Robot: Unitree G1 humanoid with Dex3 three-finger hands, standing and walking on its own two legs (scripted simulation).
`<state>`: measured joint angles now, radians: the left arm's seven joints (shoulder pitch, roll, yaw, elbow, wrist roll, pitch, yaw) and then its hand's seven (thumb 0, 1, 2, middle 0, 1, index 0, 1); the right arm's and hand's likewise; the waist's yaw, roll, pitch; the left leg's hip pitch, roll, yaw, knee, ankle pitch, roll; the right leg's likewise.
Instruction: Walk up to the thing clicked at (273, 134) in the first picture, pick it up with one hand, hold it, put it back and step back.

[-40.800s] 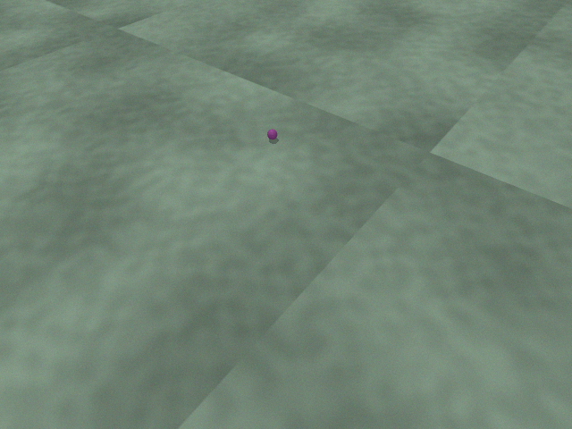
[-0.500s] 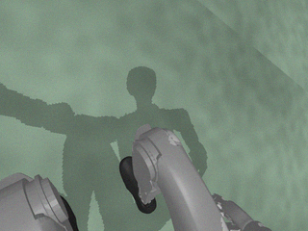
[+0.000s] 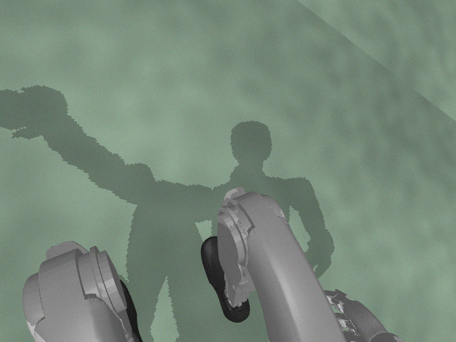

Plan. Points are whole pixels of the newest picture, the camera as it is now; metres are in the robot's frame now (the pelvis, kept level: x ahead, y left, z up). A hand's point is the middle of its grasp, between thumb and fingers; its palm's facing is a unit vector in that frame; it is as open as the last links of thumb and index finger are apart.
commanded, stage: lift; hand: left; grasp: from above
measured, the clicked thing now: out of the picture +0.53 +0.36 -0.18
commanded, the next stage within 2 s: hold in 1.68 s
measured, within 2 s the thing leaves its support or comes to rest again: neither
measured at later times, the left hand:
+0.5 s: hand out of the picture +0.44 +0.36 -0.05, palm faces -0.46 -0.14 -0.88, open 7.9 cm
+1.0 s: hand out of the picture +0.35 +0.33 +0.16, palm faces -0.42 -0.15 -0.89, open 8.0 cm
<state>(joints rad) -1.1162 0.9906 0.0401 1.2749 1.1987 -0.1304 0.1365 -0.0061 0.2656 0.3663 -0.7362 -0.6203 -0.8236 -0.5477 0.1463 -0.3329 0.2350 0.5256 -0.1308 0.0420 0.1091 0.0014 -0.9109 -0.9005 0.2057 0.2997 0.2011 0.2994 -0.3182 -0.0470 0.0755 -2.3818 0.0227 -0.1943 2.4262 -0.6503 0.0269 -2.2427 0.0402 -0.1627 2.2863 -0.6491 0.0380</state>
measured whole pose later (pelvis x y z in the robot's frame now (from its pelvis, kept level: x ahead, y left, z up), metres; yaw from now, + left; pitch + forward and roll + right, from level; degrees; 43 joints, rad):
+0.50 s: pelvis +0.00 +0.00 +0.06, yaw +5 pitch +36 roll -10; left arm -0.84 0.82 0.05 0.93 1.05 -0.14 -0.05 0.00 0.30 0.35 -0.68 -0.66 -0.78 -0.58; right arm 0.18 -0.31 0.09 0.57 -0.05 0.13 0.06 0.00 -0.92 -0.90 0.21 0.30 0.20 0.30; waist -0.20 0.03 -0.07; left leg -2.22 0.02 -0.12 2.20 -0.62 0.03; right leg -2.11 0.02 -0.10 2.12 -0.64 0.03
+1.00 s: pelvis +0.00 +0.00 +0.23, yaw +10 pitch +27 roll -5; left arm -0.50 0.57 -0.06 0.74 0.97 -0.03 0.02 0.01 0.29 0.45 -0.59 -0.78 -0.71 -0.70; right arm 0.15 -0.24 0.02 0.66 0.04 0.08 -0.03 0.01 -0.91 -0.90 0.21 0.30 0.20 0.30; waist -0.10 0.06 -0.15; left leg -1.56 0.03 -0.05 1.65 -0.56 0.02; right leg -1.50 0.02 -0.04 1.59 -0.56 0.02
